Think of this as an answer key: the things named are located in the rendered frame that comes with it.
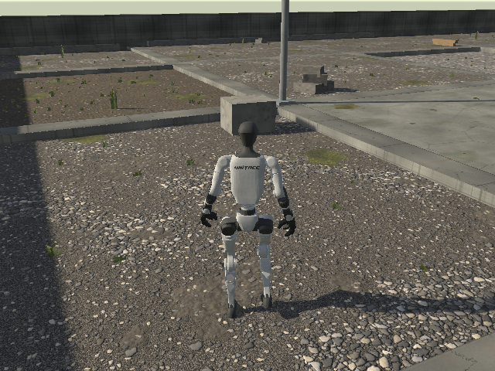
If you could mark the left robot hand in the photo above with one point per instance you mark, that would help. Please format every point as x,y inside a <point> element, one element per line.
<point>210,216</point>

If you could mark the right robot upper arm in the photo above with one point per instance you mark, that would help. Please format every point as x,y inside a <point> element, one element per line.
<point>276,176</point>

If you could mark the left robot thigh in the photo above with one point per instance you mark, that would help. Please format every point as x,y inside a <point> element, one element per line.
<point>228,232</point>

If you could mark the right robot hand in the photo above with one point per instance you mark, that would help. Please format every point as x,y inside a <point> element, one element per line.
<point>290,224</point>

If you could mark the left robot upper arm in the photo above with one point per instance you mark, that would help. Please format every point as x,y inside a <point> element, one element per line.
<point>218,175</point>

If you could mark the right robot forearm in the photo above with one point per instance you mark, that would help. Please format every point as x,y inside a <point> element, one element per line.
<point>285,206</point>

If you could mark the robot left foot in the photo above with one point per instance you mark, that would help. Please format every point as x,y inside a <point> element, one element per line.
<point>231,312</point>

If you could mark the left robot forearm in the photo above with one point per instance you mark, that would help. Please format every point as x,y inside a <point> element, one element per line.
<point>209,201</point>

